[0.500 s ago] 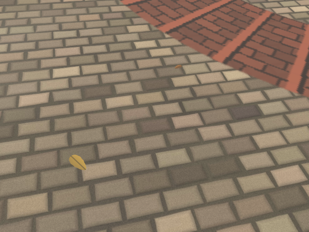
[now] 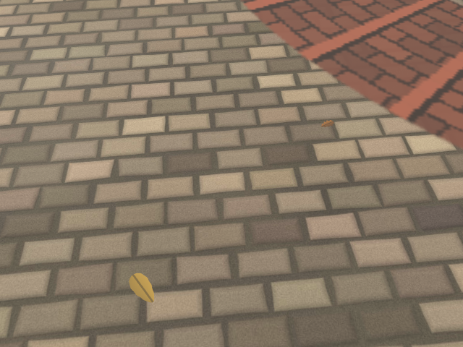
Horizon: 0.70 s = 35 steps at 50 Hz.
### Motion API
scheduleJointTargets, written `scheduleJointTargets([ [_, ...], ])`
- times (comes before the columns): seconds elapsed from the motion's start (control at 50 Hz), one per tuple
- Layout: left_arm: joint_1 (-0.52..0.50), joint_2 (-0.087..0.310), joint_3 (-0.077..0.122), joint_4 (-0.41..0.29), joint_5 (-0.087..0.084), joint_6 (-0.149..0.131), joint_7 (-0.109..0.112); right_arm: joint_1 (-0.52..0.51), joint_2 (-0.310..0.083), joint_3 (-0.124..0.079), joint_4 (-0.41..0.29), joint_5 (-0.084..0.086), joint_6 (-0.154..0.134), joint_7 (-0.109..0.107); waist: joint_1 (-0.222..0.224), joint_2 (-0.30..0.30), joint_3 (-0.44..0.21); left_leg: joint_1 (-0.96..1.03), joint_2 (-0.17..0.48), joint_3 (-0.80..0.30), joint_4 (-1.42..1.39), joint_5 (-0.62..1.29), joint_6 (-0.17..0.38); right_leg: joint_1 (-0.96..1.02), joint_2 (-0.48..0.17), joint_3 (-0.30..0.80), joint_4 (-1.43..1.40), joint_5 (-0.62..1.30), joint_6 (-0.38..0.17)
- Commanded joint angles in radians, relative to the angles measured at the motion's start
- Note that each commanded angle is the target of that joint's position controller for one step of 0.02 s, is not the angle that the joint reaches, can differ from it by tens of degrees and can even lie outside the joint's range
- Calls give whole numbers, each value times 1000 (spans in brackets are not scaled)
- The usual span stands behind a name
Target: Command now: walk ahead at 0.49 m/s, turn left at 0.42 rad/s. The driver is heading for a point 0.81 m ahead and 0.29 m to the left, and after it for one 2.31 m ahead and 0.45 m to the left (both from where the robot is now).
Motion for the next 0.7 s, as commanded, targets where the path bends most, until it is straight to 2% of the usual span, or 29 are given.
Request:
scheduleJointTargets([
  [0.02,-74,114,24,-47,5,-28,10,32,-24,-9,-61,-9,6,2,-34,-116,30,-63,38,-53,-83,139,-10,-37,-269,111,-209,210,-145],
  [0.06,-70,135,27,-40,4,-25,18,-32,-15,-2,-85,-11,-3,18,-18,-99,42,-42,26,-20,-237,253,-6,-28,-250,47,-215,235,-132],
  [0.1,-39,160,31,-31,-3,-19,26,-119,0,9,-117,-14,-8,36,16,-75,60,-33,15,32,-347,310,2,3,-262,11,-223,248,-130],
  [0.16,25,189,40,-7,-18,2,32,-210,-2,16,-171,-13,-8,58,49,-55,83,-91,5,59,-442,285,27,142,-304,-15,-186,302,-123],
  [0.2,44,205,46,1,-27,23,34,-239,-16,12,-205,-12,-7,71,46,-63,77,-100,-16,89,-476,217,50,227,-324,-36,-126,419,-106],
  [0.24,22,233,54,-9,-30,42,41,-203,-52,-6,-221,-16,-1,78,4,-102,26,2,-85,153,-485,118,83,264,-317,-68,17,775,-79],
  [0.26,11,243,56,-18,-30,55,47,-115,-85,-24,-208,-19,1,78,-47,-120,-32,115,-134,182,-485,82,102,258,-302,-77,166,937,-63],
  [0.28,-9,239,53,-28,-34,63,53,35,-133,-52,-175,-21,0,69,-129,-108,-112,324,-180,185,-552,158,132,184,-264,-92,376,941,-30],
  [0.3,9,206,38,-46,-21,54,54,149,-206,-81,-155,-23,8,46,-174,-10,-202,606,-100,35,-585,392,181,-31,-205,-93,669,623,32],
  [0.32,126,69,-7,-93,11,29,34,63,-309,-90,-201,-35,9,35,-37,279,-338,987,219,-522,-614,630,424,-487,29,-26,1122,-402,113],
  [0.34,77,176,9,-81,-7,-3,17,99,-239,-69,-235,-40,5,43,-121,95,-529,1009,267,-665,-695,636,459,-511,22,239,1209,-467,96],
  [0.36,-34,200,17,-122,-44,-8,14,47,-189,-53,-241,-43,-1,45,-120,32,-416,914,221,-495,-697,655,397,-541,-35,256,1176,-401,70],
  [0.38,-60,174,10,-133,-36,-6,24,-3,-161,-49,-232,-25,-7,47,-76,-61,-249,742,162,-372,-709,658,341,-563,-73,231,1065,-333,67],
  [0.4,-64,180,15,-124,-18,5,37,-48,-127,-40,-238,-16,-6,39,-47,-79,-191,627,128,-307,-733,621,308,-535,-109,225,981,-297,69],
  [0.42,-54,187,19,-124,-13,21,41,-73,-124,-36,-249,-29,-4,34,-18,-55,-149,508,104,-277,-759,649,298,-462,-116,224,944,-268,71],
  [0.44,-33,182,21,-126,-8,37,44,-89,-132,-39,-258,-40,-2,32,5,-43,-143,441,89,-264,-778,661,298,-419,-110,222,905,-251,80],
  [0.46,-12,166,17,-123,-5,47,46,-99,-141,-42,-261,-42,-1,30,19,-36,-144,396,77,-237,-783,701,298,-391,-102,211,855,-239,94],
  [0.52,-37,136,6,-134,2,63,56,-91,-169,-52,-259,-33,10,11,19,-10,-171,362,42,-195,-763,733,279,-380,-72,204,691,-156,132],
  [0.56,-71,136,4,-143,0,71,56,-93,-172,-53,-262,-24,29,-3,9,15,-191,356,19,-197,-751,626,251,-361,-57,212,608,-73,145],
  [0.64,-162,144,5,-174,-11,80,48,-94,-167,-51,-268,-26,58,-16,-21,63,-159,340,-3,-273,-745,323,210,-340,-26,233,464,-27,144],
  [0.7,-179,156,12,-188,-13,66,41,-92,-159,-49,-273,-27,67,-15,-27,103,-142,386,1,-354,-694,314,198,-316,-4,247,358,-80,128],
])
